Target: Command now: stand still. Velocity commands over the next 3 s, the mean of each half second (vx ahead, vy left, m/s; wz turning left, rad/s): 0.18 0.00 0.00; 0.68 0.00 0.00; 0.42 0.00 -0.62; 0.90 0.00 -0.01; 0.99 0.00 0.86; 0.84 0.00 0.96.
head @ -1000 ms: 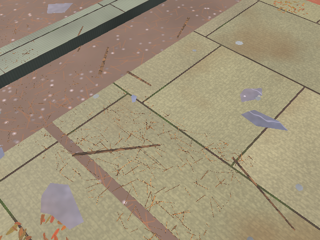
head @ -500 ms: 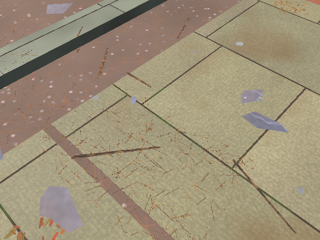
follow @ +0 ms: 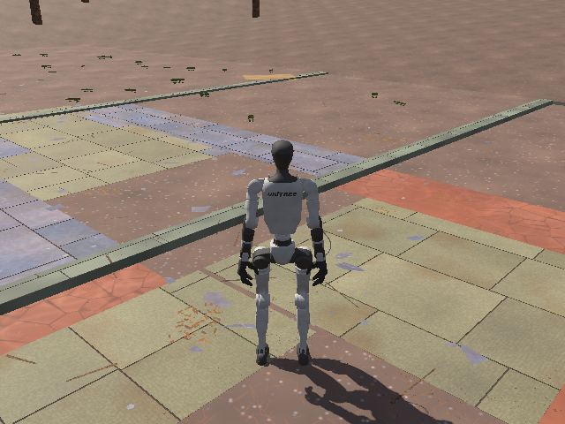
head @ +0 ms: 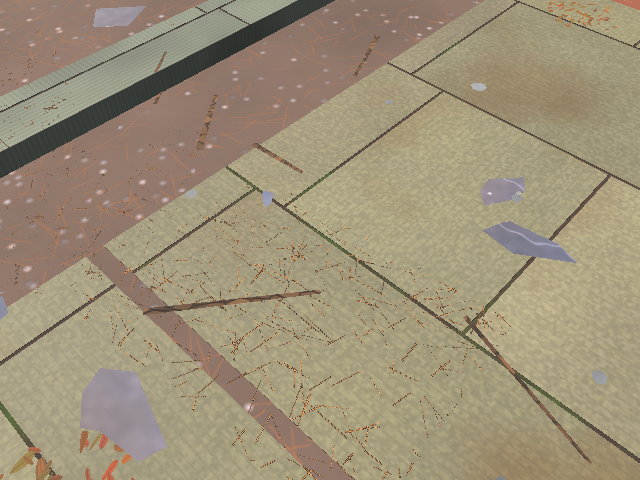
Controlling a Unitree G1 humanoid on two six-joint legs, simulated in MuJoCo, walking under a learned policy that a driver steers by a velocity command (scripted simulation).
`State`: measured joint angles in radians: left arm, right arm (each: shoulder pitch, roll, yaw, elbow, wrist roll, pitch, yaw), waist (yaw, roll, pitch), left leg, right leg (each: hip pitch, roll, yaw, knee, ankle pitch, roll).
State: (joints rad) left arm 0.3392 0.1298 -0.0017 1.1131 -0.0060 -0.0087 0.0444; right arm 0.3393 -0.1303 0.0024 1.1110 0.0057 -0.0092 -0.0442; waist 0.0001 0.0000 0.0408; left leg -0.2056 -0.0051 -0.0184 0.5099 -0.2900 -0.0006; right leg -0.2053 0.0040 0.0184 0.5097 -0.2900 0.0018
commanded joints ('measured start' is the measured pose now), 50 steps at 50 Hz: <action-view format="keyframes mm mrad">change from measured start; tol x32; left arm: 1 91 70 10 -5 0 -3 2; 50 508 99 5 -90 -21 -116 -55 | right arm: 1 91 -71 -11 -6 0 -3 -2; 23 157 -193 -66 -93 40 -110 18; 43 -510 -130 -10 -496 24 -148 110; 50 107 -321 -77 -309 -63 -100 94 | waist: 1 0 1 53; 42 56 -61 180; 47 -209 -228 -156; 50 -92 258 -712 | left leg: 1 -35 3 -1 -92 126 20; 25 -142 301 -463 -337 -487 242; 32 -1046 91 -68 855 63 150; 46 -71 -93 132 76 387 123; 49 768 461 -550 128 1265 375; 50 694 477 -669 -31 999 431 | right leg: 1 -35 -2 0 -91 126 -20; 13 -42 -4 1 -92 115 -21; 17 -190 -47 85 -63 -578 -109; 23 -302 -5 -38 147 -124 -91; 27 221 -34 0 -87 -124 -172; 29 604 -389 725 -351 -378 -326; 41 -12 -156 25 -552 303 -162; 47 213 -169 -12 163 1143 -42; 49 -271 111 121 966 -348 22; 50 -291 96 284 1103 -303 17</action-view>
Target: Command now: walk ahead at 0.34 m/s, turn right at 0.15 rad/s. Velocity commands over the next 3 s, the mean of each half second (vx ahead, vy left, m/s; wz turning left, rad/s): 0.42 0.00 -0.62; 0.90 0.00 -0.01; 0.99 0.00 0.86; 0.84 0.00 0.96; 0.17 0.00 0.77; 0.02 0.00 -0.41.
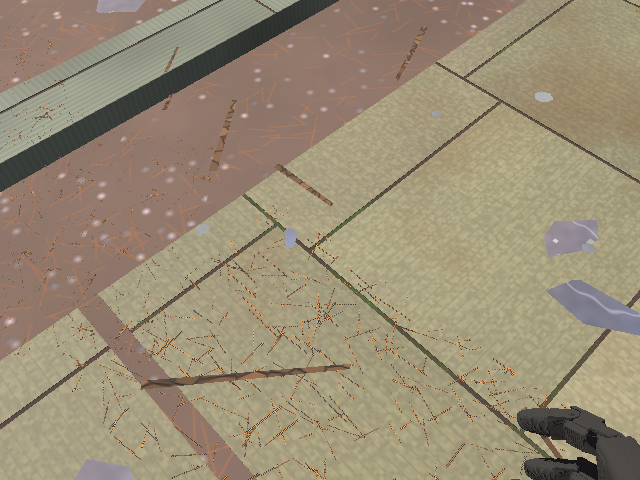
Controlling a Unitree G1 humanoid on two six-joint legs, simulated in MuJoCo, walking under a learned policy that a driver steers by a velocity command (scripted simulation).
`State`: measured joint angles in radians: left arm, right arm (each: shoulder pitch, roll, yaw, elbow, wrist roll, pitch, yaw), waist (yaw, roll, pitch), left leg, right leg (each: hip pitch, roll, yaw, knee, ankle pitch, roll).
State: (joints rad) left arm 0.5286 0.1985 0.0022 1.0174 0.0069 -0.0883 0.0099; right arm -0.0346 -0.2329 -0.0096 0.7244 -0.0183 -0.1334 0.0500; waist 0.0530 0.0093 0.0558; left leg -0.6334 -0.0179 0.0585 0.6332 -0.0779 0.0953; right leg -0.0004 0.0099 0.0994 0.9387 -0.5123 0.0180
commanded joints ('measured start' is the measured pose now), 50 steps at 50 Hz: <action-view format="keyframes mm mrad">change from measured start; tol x32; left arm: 1 154 93 20 -42 -60 -23 -14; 23 -357 116 106 -346 -51 91 -36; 31 144 306 159 -186 -28 50 -29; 50 -37 242 99 -227 18 -14 90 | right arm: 1 352 -152 -55 60 -14 30 -1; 50 94 -121 -94 -8 96 39 43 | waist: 1 -120 145 -520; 27 -12 72 -4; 32 64 -547 -69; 35 58 -67 -107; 50 -135 -221 -30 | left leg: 1 924 432 -548 -181 626 274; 7 202 308 -73 -420 411 171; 18 556 410 -57 -595 -529 99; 28 599 383 177 -415 -489 21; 30 397 240 297 139 -99 -11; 33 -460 44 -67 870 -452 -37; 44 -199 28 -37 245 278 -18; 50 192 -125 195 102 170 66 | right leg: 1 -553 6 97 637 -41 2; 23 -719 -190 -168 -44 205 -64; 30 -103 11 -346 -337 193 -174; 32 144 -274 540 -637 100 -362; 35 206 -393 454 -632 19 -304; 45 -58 -170 -328 -850 768 20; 50 98 -217 -371 -536 1725 57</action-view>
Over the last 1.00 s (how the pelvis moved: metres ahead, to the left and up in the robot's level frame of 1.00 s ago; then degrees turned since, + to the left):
0.32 0.02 -0.04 0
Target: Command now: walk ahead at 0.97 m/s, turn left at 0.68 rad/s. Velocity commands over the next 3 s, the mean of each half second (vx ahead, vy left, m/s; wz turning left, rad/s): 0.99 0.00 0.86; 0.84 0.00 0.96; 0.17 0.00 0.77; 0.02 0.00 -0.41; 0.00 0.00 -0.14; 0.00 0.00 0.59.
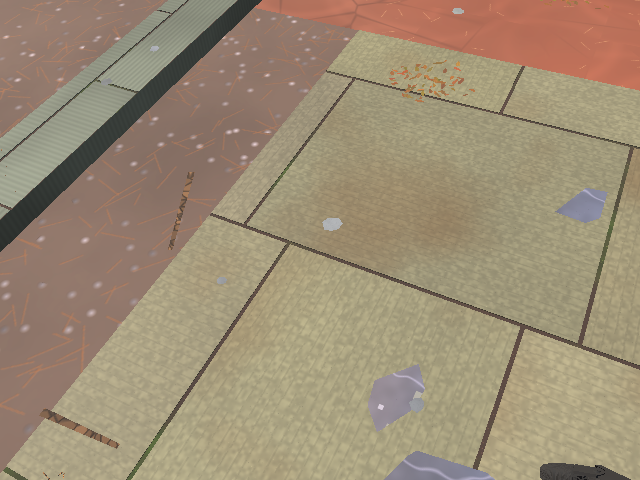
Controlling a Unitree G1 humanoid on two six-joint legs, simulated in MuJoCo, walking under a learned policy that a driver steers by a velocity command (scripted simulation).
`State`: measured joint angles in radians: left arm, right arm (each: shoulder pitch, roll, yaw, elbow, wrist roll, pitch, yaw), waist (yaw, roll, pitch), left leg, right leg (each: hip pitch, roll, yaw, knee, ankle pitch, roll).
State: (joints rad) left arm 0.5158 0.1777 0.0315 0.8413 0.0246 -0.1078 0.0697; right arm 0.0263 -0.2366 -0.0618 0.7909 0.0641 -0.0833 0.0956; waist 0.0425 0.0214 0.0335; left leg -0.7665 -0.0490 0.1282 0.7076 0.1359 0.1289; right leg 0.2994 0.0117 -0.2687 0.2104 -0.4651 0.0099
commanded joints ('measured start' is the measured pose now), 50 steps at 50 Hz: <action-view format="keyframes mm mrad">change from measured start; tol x64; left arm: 1 -94 281 78 -65 3 10 35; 50 -283 277 29 -275 -43 -51 -45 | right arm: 1 199 -176 -67 -42 12 9 -10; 50 229 -287 -77 -261 -52 31 -53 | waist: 1 -222 -265 -65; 50 -87 -90 -321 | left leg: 1 491 -101 113 59 -110 56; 6 981 227 -939 -400 -725 351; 13 143 33 -597 -533 -456 225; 26 -249 60 -283 855 -516 -42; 40 -31 151 -69 175 -55 -41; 47 1206 271 -600 -31 657 281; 50 965 289 -810 -357 -67 299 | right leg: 1 -239 -233 13 377 1806 56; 5 -1186 86 441 1705 -163 -51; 17 -618 18 305 403 543 86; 25 167 -456 1272 72 -514 -245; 44 -309 -241 61 372 1527 -32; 47 -955 45 220 1411 -234 63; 50 -1063 -26 431 1285 -13 38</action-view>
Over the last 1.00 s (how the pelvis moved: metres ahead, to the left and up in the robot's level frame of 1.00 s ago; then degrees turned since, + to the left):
0.41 -0.25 0.01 -19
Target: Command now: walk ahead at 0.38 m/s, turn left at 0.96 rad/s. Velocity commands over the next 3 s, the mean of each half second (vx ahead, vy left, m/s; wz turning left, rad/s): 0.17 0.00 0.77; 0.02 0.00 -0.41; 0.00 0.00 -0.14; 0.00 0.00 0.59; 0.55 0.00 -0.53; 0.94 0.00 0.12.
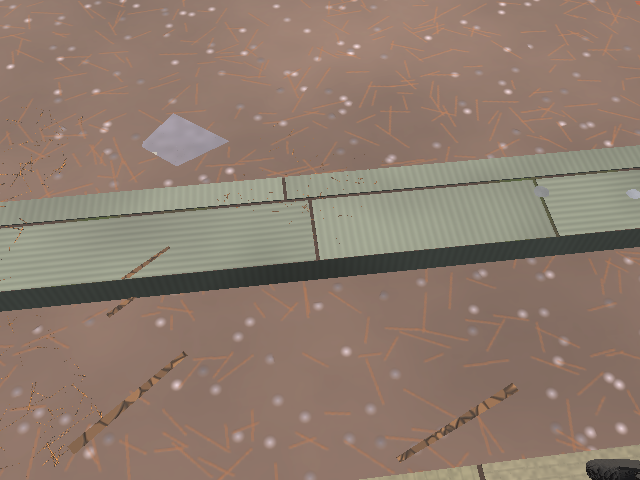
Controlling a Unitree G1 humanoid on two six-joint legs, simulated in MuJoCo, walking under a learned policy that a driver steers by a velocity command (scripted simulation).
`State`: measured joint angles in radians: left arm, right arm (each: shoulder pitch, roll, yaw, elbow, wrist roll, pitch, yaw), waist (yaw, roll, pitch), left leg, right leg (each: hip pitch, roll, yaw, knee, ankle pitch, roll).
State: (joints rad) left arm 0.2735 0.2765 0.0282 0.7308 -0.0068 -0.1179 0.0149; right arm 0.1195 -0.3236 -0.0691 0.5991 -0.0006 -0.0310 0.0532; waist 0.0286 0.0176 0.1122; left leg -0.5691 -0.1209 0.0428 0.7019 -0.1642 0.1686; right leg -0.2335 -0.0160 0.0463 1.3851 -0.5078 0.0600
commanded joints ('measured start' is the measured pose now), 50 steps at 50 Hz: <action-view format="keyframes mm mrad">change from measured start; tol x16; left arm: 1 -27 172 33 -144 4 -21 20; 12 -212 102 23 -197 15 55 13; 50 -137 101 61 -244 -17 165 -57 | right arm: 1 76 -157 -54 -80 25 -27 -15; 18 139 30 1 -38 0 63 -90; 21 143 -177 -48 0 12 69 -84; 28 54 21 17 -1 -7 78 -75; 50 30 -156 -57 47 5 43 -91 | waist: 1 -23 -138 -301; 16 -16 146 -256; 19 -112 -328 -301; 22 -43 -77 -244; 33 -46 -228 -194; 36 -74 238 -179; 50 -69 142 -158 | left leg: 1 589 324 -654 -364 280 225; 7 170 143 -377 -322 636 129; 16 306 114 -520 -120 167 -24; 19 -15 -74 -263 385 -559 -172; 22 -40 20 -233 620 -369 -246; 33 384 44 -69 -277 -101 -157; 36 480 484 -460 -405 80 102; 40 475 405 -217 -358 378 36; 50 508 450 1 -314 407 15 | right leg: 1 -478 -29 115 48 51 1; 17 9 -24 111 -992 619 -37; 19 209 -425 629 -1038 975 -331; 22 103 -266 424 -1008 586 -272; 26 -16 -130 204 -1056 510 -220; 34 -168 -94 336 -1010 219 -165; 36 -430 85 14 -622 -28 -49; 40 -486 2 31 -159 68 32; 50 -283 -44 -133 -610 171 -2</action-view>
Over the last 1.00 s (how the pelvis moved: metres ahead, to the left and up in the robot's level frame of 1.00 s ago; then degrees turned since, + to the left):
0.73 0.21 -0.01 57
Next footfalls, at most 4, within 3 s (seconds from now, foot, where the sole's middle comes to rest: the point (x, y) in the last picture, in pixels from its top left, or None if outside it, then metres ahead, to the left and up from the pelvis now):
0.34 right None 0.35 -0.13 -0.74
0.68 left None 0.18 0.07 -0.74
1.08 right None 0.28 -0.19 -0.74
1.58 left None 0.26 0.04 -0.74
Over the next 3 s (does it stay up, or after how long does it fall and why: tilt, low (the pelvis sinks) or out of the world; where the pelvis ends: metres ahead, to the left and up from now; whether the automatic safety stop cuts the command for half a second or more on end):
stays up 0.95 -0.10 0.03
